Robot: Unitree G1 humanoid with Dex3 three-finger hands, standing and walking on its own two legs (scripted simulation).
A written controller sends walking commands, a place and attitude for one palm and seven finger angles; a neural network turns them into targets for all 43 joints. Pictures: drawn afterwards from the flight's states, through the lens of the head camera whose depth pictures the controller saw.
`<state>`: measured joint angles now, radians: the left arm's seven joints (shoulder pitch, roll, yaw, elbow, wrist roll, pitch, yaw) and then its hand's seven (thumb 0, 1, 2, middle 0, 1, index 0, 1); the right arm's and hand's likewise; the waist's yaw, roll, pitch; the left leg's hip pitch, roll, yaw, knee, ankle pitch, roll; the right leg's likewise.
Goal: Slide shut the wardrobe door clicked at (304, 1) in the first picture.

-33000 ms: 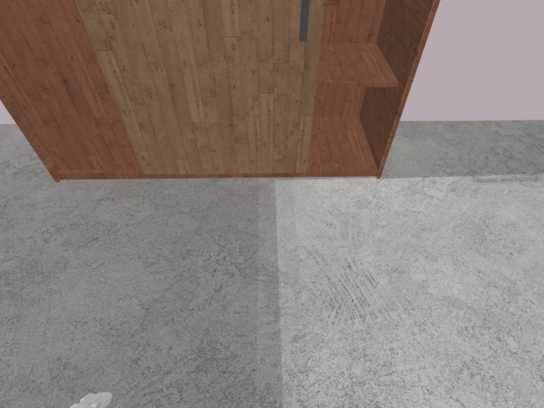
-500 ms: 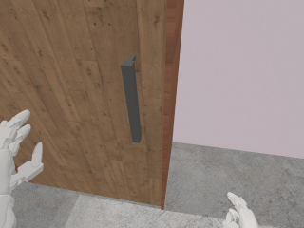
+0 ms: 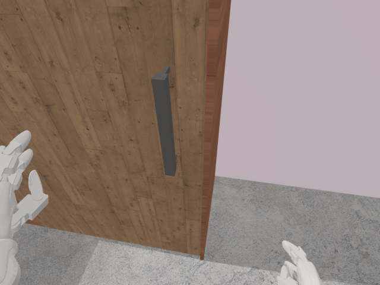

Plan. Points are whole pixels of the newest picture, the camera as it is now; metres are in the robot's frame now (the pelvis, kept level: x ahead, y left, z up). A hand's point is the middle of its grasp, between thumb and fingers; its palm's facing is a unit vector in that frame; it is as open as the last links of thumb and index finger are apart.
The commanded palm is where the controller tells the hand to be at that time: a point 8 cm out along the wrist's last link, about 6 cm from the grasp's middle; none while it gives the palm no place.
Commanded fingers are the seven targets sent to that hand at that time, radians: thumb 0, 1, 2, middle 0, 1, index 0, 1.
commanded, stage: step back with the hand held close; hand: left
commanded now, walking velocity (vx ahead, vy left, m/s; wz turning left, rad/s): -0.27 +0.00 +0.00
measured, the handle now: (168, 126) +0.43 +0.12 +0.13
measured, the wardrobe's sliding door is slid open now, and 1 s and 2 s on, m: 0.00 0.00 0.00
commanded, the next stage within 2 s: stop stepping back and stand still in 1.34 s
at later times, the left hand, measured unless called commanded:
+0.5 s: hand (20, 218) +0.15 +0.28 +0.16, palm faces +0.42 -0.79 -0.46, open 7.4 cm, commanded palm +0.09 +0.32 +0.17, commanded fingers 0.00 0.90 0.90 -0.20 -0.30 -0.20 -0.30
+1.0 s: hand out of the picture +0.09 +0.28 +0.16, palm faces +0.41 -0.80 -0.44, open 7.4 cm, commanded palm +0.03 +0.32 +0.17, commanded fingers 0.00 0.90 0.90 -0.20 -0.30 -0.20 -0.30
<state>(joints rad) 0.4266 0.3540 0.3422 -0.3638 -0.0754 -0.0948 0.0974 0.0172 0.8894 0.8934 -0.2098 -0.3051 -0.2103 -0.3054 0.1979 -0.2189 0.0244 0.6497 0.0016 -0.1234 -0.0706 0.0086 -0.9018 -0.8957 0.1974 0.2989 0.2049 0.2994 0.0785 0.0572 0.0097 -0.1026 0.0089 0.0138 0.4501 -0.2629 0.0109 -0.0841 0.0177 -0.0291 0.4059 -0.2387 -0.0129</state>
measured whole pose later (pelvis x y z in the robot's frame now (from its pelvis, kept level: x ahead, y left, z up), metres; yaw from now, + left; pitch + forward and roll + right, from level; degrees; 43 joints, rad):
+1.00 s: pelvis -0.11 +0.02 -0.02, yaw +0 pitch +0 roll -2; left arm 0.50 0.42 0.43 -0.54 -0.02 -0.29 0.13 0.02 0.89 0.89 -0.21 -0.30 -0.21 -0.30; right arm 0.19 -0.19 0.01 0.60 -0.02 -0.11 -0.07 0.01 -0.90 -0.90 0.20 0.30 0.21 0.30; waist 0.02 -0.02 0.04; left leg -0.48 0.01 0.02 0.63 -0.20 0.04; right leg -0.38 0.06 0.04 0.59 -0.22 0.01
